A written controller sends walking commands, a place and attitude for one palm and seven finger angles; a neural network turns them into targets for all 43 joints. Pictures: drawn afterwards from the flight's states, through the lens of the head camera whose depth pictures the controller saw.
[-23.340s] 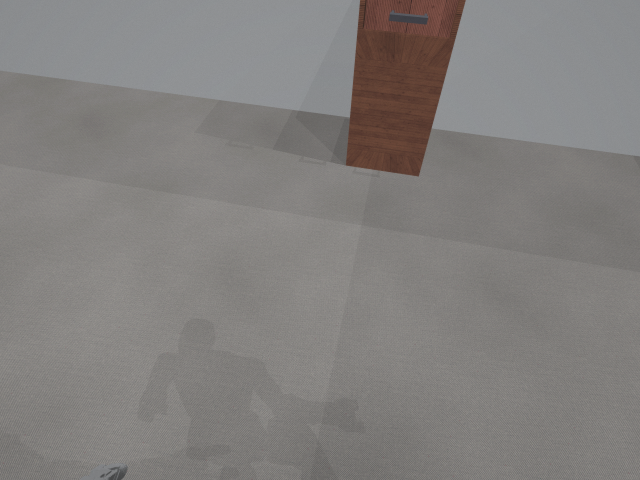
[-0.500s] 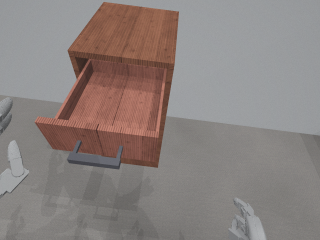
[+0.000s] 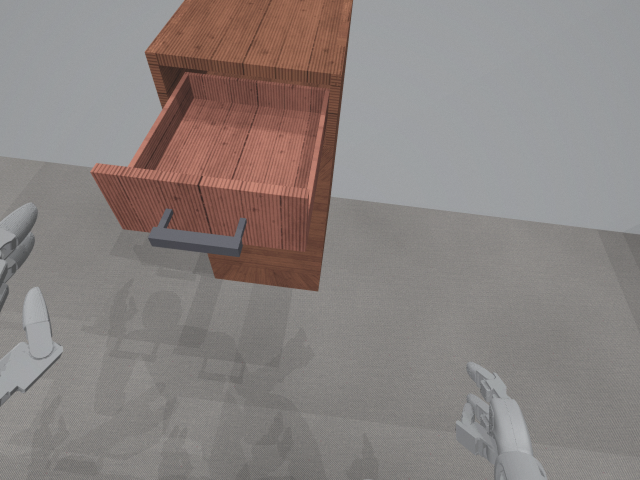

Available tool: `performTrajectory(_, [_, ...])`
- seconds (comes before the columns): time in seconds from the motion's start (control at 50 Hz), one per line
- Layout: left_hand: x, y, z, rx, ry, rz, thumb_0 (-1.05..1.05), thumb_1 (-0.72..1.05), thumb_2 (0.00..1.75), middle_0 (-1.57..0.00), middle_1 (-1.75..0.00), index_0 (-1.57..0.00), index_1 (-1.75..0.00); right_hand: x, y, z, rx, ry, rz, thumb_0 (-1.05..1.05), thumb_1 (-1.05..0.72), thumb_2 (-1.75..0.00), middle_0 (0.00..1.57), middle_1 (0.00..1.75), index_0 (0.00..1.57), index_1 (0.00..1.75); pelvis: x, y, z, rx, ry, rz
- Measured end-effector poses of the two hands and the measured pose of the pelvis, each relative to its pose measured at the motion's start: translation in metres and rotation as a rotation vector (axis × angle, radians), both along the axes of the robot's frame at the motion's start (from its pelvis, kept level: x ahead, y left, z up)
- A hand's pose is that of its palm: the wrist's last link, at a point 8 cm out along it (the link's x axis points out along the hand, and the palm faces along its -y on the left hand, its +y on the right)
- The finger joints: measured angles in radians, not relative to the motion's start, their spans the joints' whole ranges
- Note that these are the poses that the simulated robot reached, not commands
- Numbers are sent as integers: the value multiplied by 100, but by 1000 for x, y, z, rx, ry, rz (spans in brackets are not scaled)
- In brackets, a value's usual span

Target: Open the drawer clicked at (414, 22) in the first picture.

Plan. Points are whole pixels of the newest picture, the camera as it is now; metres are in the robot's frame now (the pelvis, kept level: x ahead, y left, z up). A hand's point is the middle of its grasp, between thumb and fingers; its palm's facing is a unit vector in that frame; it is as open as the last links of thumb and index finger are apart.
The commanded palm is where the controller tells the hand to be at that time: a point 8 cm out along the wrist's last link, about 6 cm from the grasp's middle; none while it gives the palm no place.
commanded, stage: stop stepping back and stand still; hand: left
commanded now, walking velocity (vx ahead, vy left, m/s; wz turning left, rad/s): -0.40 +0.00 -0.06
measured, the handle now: (200, 230) +0.46 +0.23 -0.03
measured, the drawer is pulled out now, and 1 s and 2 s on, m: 0.30 0.30 0.30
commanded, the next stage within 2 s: let the arm hang, fingers relaxed in 1.22 s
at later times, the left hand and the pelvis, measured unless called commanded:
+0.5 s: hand out of the picture +0.06 +0.19 +0.16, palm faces +0.38 -0.80 -0.47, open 7.4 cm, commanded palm +0.00 +0.24 +0.18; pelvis -0.12 -0.05 +0.00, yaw +3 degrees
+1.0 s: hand out of the picture +0.06 +0.21 +0.16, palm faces +0.42 -0.80 -0.44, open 7.4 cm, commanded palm -0.01 +0.25 +0.18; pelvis -0.12 -0.04 +0.00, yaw +4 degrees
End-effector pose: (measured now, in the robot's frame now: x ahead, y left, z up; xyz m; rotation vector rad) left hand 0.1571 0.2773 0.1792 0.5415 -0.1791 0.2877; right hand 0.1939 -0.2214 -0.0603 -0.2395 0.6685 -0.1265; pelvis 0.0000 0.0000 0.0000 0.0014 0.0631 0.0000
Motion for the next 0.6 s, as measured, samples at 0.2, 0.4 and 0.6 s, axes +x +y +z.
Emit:
performTrajectory(0.2, [-75,-48,4,24,-1,-10,2,89,90,-21,-30,-21,-30,-88,-19,-24,110,12,31,1,-90,-90,21,30,20,30,-76,-37,-8,9,-31,-20])
performTrajectory(0.4, [-122,-54,5,-18,-15,67,2,89,90,-21,-30,-21,-30,-178,-88,-17,-31,135,-85,2,-90,-90,20,30,20,30,-102,-51,9,52,-13,29])
performTrajectory(0.6, [-156,-45,7,33,-59,70,2,89,90,-21,-30,-21,-30,-184,-84,-15,-25,27,-77,2,-90,-90,20,29,19,30,-126,-46,-2,24,-65,38])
